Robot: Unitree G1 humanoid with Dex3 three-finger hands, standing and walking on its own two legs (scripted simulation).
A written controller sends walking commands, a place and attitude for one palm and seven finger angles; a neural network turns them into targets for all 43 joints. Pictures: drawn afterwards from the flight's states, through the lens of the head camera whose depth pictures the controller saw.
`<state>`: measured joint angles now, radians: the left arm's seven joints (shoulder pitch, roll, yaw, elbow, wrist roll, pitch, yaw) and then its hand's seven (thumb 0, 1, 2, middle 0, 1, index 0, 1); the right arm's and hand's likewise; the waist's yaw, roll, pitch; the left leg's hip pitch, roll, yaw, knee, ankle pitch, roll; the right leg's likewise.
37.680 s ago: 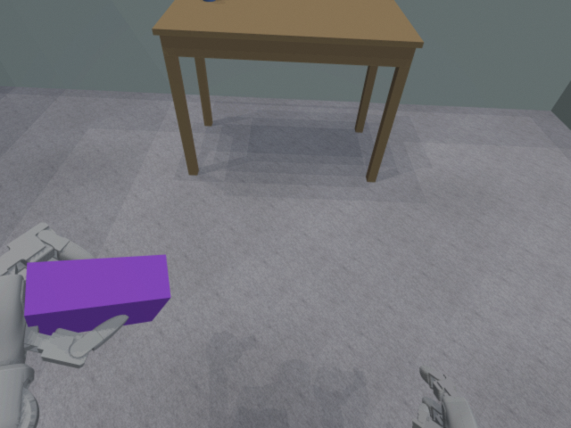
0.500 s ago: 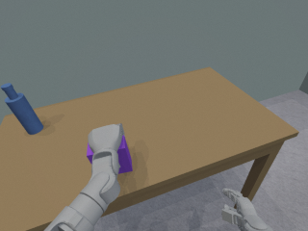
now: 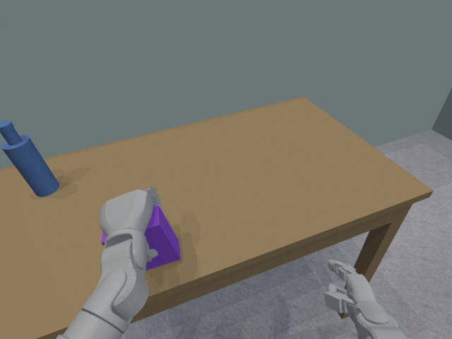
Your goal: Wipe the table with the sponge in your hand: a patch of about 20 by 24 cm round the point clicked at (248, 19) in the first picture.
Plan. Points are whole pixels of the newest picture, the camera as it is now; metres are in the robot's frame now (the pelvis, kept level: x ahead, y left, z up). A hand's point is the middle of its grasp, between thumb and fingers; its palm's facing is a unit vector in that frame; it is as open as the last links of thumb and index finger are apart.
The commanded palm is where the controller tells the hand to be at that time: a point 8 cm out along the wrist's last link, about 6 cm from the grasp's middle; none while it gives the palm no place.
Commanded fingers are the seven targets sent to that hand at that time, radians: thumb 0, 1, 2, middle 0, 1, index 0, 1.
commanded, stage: slide back across to the middle lane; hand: left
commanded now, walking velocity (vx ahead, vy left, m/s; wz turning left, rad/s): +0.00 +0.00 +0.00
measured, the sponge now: (148, 246) +0.28 +0.20 +0.03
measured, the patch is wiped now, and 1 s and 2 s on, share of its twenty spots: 1.00 1.00 1.00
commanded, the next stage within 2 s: wipe forward along the middle lane in 0.14 s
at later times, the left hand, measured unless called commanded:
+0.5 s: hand (126, 230) +0.28 +0.23 +0.07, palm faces -0.01 -0.10 -0.99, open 9.4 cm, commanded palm +0.26 +0.24 +0.12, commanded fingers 0.00 0.10 1.30 -1.20 -1.60 -1.20 -1.60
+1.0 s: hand (123, 213) +0.32 +0.25 +0.07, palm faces -0.06 -0.06 -1.00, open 9.4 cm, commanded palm +0.31 +0.27 +0.12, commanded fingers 0.00 0.10 1.30 -1.20 -1.60 -1.20 -1.60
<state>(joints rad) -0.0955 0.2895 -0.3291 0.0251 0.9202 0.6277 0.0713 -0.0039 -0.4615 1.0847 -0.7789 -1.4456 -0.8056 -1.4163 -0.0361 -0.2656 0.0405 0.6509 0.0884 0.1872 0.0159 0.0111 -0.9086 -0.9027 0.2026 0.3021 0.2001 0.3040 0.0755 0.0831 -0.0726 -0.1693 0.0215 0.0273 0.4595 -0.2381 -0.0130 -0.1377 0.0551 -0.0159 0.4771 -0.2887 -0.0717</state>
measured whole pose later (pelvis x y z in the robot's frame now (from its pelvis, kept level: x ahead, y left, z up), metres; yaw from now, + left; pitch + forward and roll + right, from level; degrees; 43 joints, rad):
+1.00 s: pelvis -0.02 -0.02 +0.00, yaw +1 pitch +1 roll +1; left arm -0.41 0.40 -0.14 0.57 0.94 0.34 0.07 0.00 -0.50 1.10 -0.83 -1.39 -0.86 -1.36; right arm 0.12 -0.28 0.02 0.73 0.09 0.10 -0.07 0.01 -0.91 -0.90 0.20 0.30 0.20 0.30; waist 0.04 0.08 -0.07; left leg -0.30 0.04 -0.01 0.49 -0.21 0.01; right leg -0.26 0.08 -0.05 0.50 -0.26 -0.10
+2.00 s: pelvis +0.00 +0.03 +0.00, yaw +1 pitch +8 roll -2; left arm -0.74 0.49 -0.06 0.99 1.01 0.22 0.12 0.01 -0.50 1.10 -0.82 -1.40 -0.85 -1.38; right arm 0.24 -0.28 0.00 0.75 0.08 0.12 -0.04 0.01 -0.91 -0.90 0.21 0.30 0.20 0.30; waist -0.04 0.05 -0.12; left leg -0.46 0.00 0.00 0.55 -0.25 0.03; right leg -0.38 0.04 -0.03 0.48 -0.25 -0.03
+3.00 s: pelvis +0.02 +0.03 +0.00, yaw +2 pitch +5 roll -1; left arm -0.44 0.54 0.00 0.68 0.97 0.21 0.07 -0.01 -0.46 1.09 -0.78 -1.45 -0.80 -1.43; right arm 0.20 -0.30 0.00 0.72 0.09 0.15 -0.04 0.01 -0.91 -0.90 0.21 0.30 0.20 0.30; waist 0.01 0.08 -0.09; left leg -0.33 0.00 -0.01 0.50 -0.26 0.03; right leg -0.24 0.04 -0.04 0.42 -0.27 -0.03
